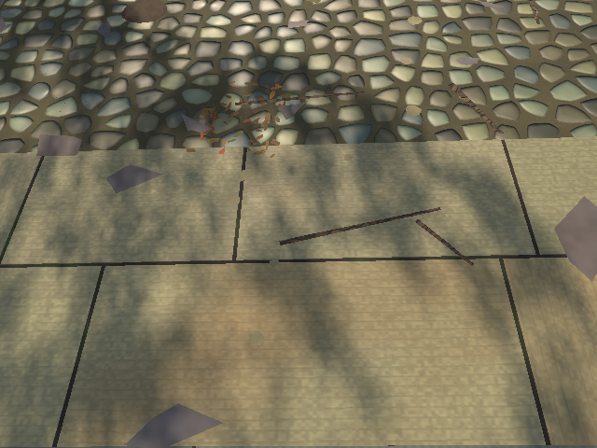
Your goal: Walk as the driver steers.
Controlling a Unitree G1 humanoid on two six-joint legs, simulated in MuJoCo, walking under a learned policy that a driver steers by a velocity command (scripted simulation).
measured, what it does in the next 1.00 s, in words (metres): steps on the spot: right foot, then left foot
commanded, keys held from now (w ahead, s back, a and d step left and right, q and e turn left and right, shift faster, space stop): e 0.10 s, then no key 0.26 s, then q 0.32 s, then w+q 0.22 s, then w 0.10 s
